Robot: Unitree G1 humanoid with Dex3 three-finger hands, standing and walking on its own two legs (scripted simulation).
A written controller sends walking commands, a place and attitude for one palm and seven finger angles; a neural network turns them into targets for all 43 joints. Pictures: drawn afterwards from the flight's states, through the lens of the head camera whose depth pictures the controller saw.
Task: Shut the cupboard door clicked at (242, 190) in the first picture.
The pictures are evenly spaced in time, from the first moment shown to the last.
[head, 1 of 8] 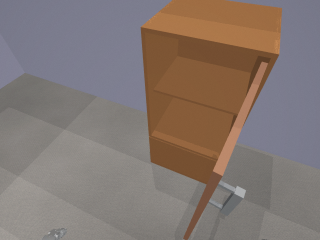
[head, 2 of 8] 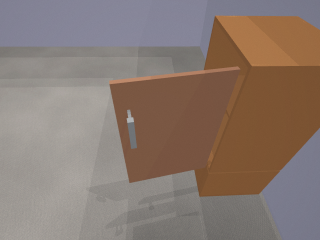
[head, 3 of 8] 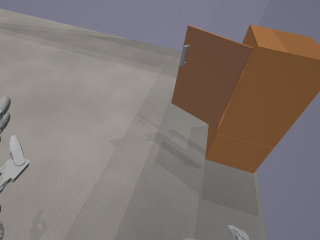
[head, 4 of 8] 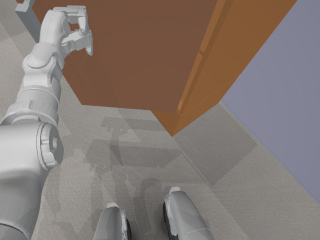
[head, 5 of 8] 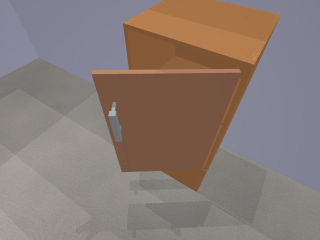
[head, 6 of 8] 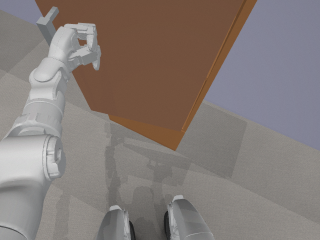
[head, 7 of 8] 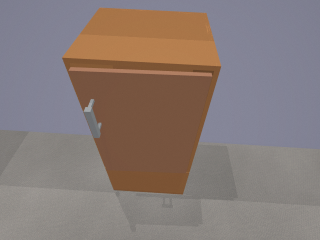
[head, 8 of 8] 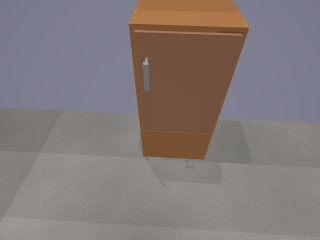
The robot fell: no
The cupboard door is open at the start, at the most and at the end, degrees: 83 100 0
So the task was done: yes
